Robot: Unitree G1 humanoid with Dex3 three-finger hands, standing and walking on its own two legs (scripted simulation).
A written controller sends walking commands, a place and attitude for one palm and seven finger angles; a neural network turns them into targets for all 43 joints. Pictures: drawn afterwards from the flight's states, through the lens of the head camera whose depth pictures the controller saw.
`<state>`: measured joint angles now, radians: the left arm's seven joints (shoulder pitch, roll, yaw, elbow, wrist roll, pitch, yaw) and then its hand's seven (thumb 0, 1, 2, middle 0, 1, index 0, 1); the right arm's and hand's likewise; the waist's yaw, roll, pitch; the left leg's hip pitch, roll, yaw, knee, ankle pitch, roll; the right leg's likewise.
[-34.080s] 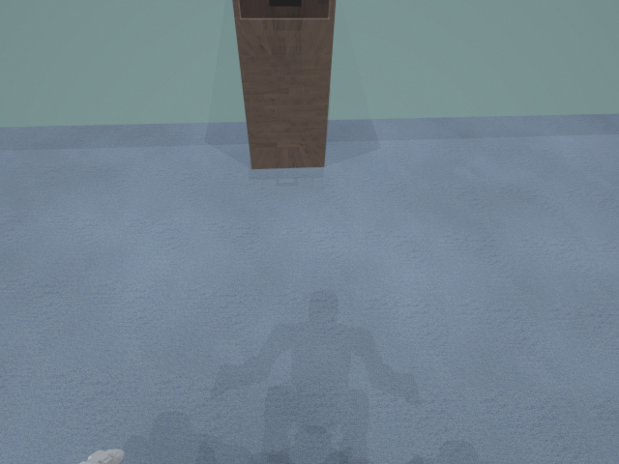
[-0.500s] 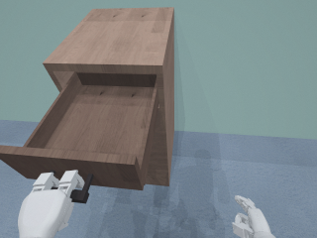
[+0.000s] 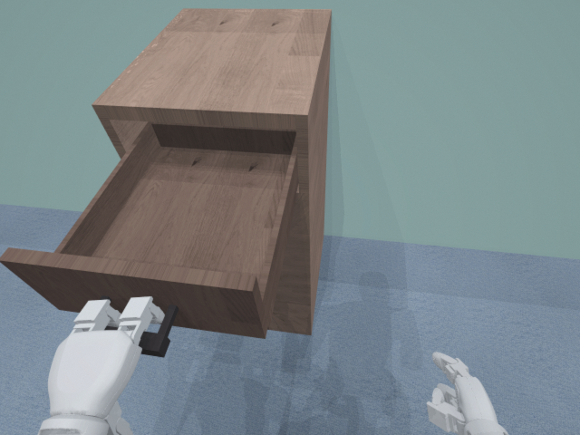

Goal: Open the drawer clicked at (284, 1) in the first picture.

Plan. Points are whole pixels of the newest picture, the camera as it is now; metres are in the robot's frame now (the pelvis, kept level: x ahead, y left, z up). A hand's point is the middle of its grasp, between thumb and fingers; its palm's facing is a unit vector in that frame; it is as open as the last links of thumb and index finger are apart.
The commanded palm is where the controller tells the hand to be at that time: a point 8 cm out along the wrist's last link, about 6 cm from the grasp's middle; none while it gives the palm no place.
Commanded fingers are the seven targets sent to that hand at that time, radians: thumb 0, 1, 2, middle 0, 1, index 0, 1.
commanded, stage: lift the hand off the handle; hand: left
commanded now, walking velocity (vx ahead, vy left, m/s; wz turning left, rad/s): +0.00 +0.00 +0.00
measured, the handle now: (129, 323) +0.23 +0.25 +0.05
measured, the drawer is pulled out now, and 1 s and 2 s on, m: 0.30 0.29 0.29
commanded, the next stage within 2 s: draw the hand back to the body in 1.44 s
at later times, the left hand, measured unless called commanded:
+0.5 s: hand (114, 348) +0.19 +0.24 +0.07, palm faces +0.07 -0.07 -1.00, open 13.3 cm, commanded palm +0.16 +0.24 +0.14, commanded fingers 0.00 -0.50 0.30 -0.30 -1.20 -0.30 -1.20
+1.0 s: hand (74, 316) +0.19 +0.25 +0.15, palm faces +0.14 -0.07 -0.99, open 13.8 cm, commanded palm +0.15 +0.24 +0.21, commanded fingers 0.00 -0.50 0.30 -0.30 -1.20 -0.30 -1.20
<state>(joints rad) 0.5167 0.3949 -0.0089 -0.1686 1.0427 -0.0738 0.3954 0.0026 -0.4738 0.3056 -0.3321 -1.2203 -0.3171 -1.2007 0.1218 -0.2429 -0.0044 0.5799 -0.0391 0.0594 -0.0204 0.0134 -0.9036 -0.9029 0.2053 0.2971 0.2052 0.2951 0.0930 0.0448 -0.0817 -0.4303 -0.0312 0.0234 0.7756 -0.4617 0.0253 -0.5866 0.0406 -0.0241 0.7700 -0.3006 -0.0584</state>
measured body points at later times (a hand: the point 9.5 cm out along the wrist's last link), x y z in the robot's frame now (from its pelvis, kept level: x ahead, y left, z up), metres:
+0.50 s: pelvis +0.00 +0.00 +0.01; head +0.00 -0.04 +0.46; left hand +0.18 +0.24 +0.13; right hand +0.22 -0.20 -0.08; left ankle -0.04 +0.10 -0.71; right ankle +0.05 -0.08 -0.71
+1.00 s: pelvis +0.00 +0.01 +0.03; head -0.01 -0.03 +0.48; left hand +0.18 +0.25 +0.20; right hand +0.24 -0.18 -0.05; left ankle -0.04 +0.10 -0.71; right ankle +0.05 -0.08 -0.71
